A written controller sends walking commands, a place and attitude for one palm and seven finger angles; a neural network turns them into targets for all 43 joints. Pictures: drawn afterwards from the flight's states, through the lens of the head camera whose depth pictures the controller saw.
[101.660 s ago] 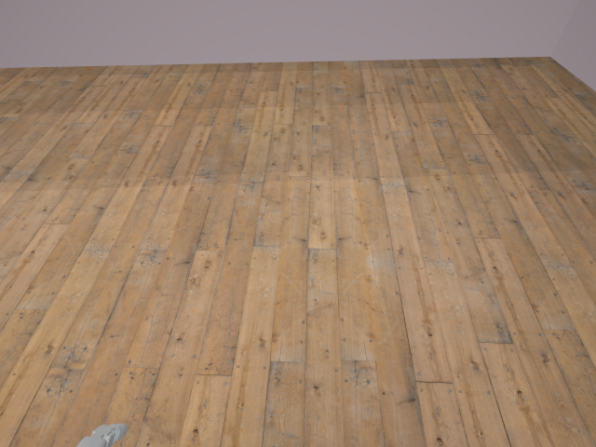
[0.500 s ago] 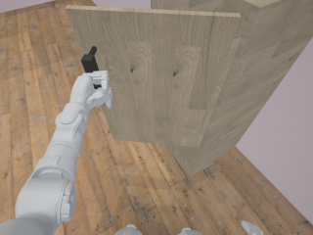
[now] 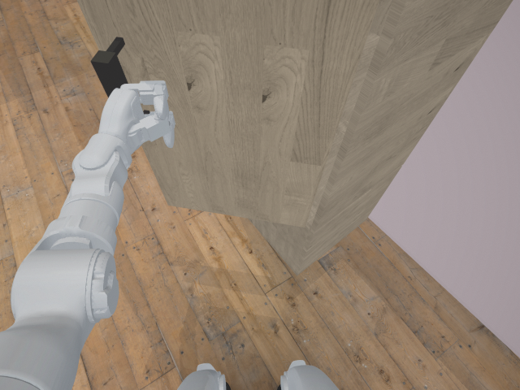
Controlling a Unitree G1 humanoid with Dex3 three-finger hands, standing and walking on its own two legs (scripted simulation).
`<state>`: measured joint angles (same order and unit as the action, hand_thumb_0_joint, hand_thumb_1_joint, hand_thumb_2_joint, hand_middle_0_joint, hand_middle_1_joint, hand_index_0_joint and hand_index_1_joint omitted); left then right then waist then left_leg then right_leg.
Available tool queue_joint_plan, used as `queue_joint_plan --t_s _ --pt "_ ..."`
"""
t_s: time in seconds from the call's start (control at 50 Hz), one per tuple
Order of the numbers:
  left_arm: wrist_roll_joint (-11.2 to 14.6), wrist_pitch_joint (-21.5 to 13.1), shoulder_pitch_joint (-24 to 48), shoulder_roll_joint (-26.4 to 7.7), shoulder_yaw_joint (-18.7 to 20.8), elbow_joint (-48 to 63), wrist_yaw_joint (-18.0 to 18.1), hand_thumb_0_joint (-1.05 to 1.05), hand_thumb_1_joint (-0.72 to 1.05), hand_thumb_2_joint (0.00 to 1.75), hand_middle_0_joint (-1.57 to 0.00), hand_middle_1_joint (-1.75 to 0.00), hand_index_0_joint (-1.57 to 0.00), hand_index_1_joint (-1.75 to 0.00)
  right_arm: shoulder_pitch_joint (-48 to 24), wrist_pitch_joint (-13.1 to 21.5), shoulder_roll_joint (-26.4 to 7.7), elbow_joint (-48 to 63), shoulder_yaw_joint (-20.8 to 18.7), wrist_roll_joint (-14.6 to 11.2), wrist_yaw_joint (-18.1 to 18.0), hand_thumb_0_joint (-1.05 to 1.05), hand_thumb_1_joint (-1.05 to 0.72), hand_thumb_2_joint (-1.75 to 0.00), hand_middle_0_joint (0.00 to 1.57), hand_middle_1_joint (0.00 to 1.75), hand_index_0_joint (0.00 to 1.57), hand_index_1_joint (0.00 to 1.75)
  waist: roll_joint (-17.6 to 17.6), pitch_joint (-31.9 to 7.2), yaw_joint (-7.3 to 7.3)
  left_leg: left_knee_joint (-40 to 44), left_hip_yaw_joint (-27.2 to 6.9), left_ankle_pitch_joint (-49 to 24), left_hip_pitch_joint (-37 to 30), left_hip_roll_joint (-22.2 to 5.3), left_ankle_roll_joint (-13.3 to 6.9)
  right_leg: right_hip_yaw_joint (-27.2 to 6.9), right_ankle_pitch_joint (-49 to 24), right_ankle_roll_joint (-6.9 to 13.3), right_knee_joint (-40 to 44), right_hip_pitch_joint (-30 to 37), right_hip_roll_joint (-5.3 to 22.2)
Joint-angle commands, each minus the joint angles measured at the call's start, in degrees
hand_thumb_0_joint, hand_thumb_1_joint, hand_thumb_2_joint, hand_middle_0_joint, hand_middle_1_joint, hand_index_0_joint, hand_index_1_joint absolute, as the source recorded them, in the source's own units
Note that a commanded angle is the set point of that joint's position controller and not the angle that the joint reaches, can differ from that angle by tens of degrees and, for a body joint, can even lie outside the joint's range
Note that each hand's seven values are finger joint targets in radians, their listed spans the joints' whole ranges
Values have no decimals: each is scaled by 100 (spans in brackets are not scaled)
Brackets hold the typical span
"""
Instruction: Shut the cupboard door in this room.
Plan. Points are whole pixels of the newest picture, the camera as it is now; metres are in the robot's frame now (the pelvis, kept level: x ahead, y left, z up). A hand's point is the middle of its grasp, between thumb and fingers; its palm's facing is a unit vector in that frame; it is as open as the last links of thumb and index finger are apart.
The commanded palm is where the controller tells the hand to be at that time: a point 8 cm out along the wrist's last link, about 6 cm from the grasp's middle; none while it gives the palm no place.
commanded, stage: push the door shut along its arc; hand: left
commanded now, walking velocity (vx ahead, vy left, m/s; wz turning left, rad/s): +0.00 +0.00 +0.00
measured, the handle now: (128, 92) +0.57 +0.17 +0.11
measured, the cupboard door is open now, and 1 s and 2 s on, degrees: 42 29 22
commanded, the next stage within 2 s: pull the fist back off the door in 0.98 s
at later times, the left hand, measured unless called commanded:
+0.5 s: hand (189, 98) +0.54 +0.07 +0.12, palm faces -0.37 -0.93 -0.01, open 3.1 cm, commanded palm +0.55 +0.12 +0.12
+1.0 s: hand (213, 86) +0.56 +0.03 +0.12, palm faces -0.46 -0.89 -0.02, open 3.4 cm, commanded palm +0.60 +0.07 +0.12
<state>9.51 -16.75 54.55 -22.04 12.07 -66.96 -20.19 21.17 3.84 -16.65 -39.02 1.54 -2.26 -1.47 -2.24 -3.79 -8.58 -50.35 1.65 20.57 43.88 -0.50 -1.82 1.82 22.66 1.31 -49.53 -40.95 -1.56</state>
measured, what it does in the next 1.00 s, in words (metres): stands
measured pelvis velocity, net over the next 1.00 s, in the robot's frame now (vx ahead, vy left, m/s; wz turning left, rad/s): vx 0.00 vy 0.00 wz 0.00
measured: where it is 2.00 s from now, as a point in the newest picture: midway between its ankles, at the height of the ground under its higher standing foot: outside the picture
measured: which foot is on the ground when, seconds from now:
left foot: down 0.00-1.00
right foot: down 0.00-1.00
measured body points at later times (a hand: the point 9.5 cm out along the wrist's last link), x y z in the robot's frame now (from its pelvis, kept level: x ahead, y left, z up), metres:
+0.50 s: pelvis +0.01 +0.00 -0.01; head +0.13 -0.01 +0.42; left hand +0.55 +0.12 +0.12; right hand -0.02 -0.27 -0.13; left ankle +0.04 +0.10 -0.69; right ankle +0.01 -0.11 -0.69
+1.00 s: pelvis +0.00 +0.00 -0.03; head +0.15 +0.00 +0.39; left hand +0.58 +0.08 +0.13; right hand -0.03 -0.28 -0.14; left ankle +0.04 +0.10 -0.69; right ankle +0.01 -0.11 -0.69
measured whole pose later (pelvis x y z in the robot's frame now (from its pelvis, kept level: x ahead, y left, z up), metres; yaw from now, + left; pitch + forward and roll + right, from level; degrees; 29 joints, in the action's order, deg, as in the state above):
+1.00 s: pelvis +0.00 +0.00 -0.03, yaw +0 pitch +24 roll -2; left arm 5.2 -10.7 79.8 -27.8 9.1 -78.7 -24.5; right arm 21.4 5.9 -16.9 -42.6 1.5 0.8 -2.1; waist -3.3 -4.2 -14.6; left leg -59.9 0.0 23.7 59.9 -1.2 -1.6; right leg 3.5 25.5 1.8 -57.8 -56.0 -2.2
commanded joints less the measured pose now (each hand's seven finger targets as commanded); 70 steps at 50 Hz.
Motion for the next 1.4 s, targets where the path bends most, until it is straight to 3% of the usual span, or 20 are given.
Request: queue_joint_plan --t_s 0.0,0.14,0.32,0.42,0.52,0.62,0.82,0.88,0.92,0.98,1.06,1.08,1.1,1.14,1.16,1.22,1.26,1.3,1.36,1.38 --pt "106 -304 3261 -1208 192 1048 -132 0 90 90 -130 -150 -130 -150 603 161 -977 402 -357 -14 -82 0 -90 -90 20 30 20 30 12 -2429 -252 352 -441 -1059 -1786 11 -73 -198 -1453 -37 692 331 -63" --pt "4 -237 3894 -1357 174 825 -213 0 90 90 -130 -150 -130 -150 765 154 -1032 301 -356 36 -92 0 -90 -90 20 30 20 30 -234 -2671 -436 112 -549 -1250 -1822 -26 -71 -142 -1454 -30 487 -96 -71" --pt "-107 -138 4213 -1649 388 735 -274 0 90 90 -130 -150 -130 -150 1019 112 -1063 311 -368 120 -71 0 -90 -90 20 30 20 30 -341 -3238 -449 -129 -585 -1839 -1889 -13 -93 -106 -1851 -8 263 -111 -120" --pt "-151 -19 4359 -1633 374 588 -344 0 90 90 -130 -150 -130 -150 1098 56 -1064 289 -393 137 -68 0 -90 -90 20 30 20 30 -236 -3111 -530 -173 -542 -1858 -1792 -6 -115 -106 -1930 -20 300 -146 -151" --pt "-96 0 4700 -1151 -37 728 -471 0 90 90 -130 -150 -130 -150 1121 69 -1042 215 -407 163 -72 0 -90 -90 20 30 20 30 -429 -3106 -644 -205 -590 -1940 -2095 -9 -112 -47 -1815 -8 319 -480 -180" --pt "-97 153 5044 -1162 -45 288 -456 0 90 90 -130 -150 -130 -150 1193 100 -1096 29 -381 192 -118 0 -90 -90 20 30 20 30 -291 -2701 -831 -240 -628 -1616 -1892 -33 -139 2 -1460 -15 360 -813 -175" --pt "-228 157 5757 -926 -259 258 -487 0 90 90 -130 -150 -130 -150 1208 249 -1079 -180 -379 261 -130 0 -90 -90 20 30 20 30 -690 -3116 -1007 -543 -706 -1746 -2002 -56 -164 60 -1305 2 99 -1340 -181" --pt "-298 205 5936 -1141 -175 171 -485 0 90 90 -130 -150 -130 -150 1269 260 -1104 -238 -387 274 -135 0 -90 -90 20 30 20 30 -665 -3285 -1045 -638 -711 -1738 -1914 -82 -156 37 -1322 -16 39 -1352 -184" --pt "-294 251 6060 -991 -247 238 -481 0 90 90 -130 -150 -130 -150 1288 275 -1082 -249 -386 284 -142 0 -90 -90 20 30 20 30 -681 -3386 -1096 -666 -675 -1856 -1947 -48 -192 58 -1451 -1 20 -1292 -200" --pt "-344 327 6147 -1332 -76 96 -508 0 90 90 -130 -150 -130 -150 1308 273 -1095 -251 -368 294 -142 0 -90 -90 20 30 20 30 -612 -3449 -1074 -749 -637 -1749 -1660 -38 -183 25 -1494 -18 -27 -1137 -204" --pt "-405 352 6280 -1184 -193 131 -545 0 90 90 -130 -150 -130 -150 1336 287 -1072 -278 -372 323 -135 0 -90 -90 20 30 20 30 -758 -3529 -1101 -795 -659 -1910 -1834 -40 -174 64 -1519 7 -68 -1296 -231" --pt "-37 517 6300 -1403 936 250 602 0 90 90 -130 -150 -130 -150 1657 318 -834 -58 -298 311 3 0 -90 -90 20 30 20 30 -1046 -3630 -845 -711 -730 -1751 -1463 -141 -63 -49 -1430 -6 41 -1085 -165" --pt "-221 595 5921 -1143 778 39 1181 0 90 90 -130 -150 -130 -150 1715 317 -831 -30 -296 362 138 0 -90 -90 20 30 20 30 -913 -3600 -825 -610 -799 -1787 -1406 -156 -5 -22 -1427 -32 -26 -1003 -165" --pt "-310 583 5498 -680 794 44 1844 0 90 90 -130 -150 -130 -150 1778 271 -814 15 -371 461 309 0 -90 -90 20 30 20 30 -493 -3546 -858 -605 -812 -1961 -1416 -182 8 44 -1525 -97 -65 -1045 -163" --pt "-422 506 5378 -671 898 150 2239 0 90 90 -130 -150 -130 -150 1829 229 -822 56 -397 548 395 0 -90 -90 20 30 20 30 -407 -3508 -806 -605 -742 -1921 -1258 -161 15 44 -1580 -106 -54 -940 -150" --pt "-1132 -74 5288 -401 679 749 3235 0 90 90 -130 -150 -130 -150 1899 208 -734 112 -444 753 653 0 -90 -90 20 30 20 30 -516 -3659 -727 -692 -654 -2135 -1246 -115 35 46 -1808 -107 -175 -915 -154" --pt "-1555 -313 4926 -405 403 802 3324 0 90 90 -130 -150 -130 -150 1960 110 -763 91 -518 771 774 0 -90 -90 20 30 20 30 -539 -3674 -688 -645 -585 -2193 -1370 -95 35 29 -1924 -83 -134 -797 -166" --pt "-1649 -365 4875 -473 275 835 3141 0 90 90 -130 -150 -130 -150 1954 -11 -791 134 -573 722 786 0 -90 -90 20 30 20 30 -453 -3694 -691 -514 -474 -1975 -1358 -29 1 -40 -2073 -72 17 -375 -167" --pt "-1334 -125 4798 -912 637 676 2813 0 90 90 -130 -150 -130 -150 1894 -191 -834 240 -564 575 661 0 -90 -90 20 30 20 30 -150 -3628 -582 -249 -333 -1605 -1092 76 -45 -180 -2272 -96 309 434 -166" --pt "-1184 -47 4728 -851 632 720 2720 0 90 90 -130 -150 -130 -150 1834 -223 -808 309 -545 524 615 0 -90 -90 20 30 20 30 30 -3615 -552 -141 -280 -1490 -976 107 -57 -221 -2339 -115 410 741 -165"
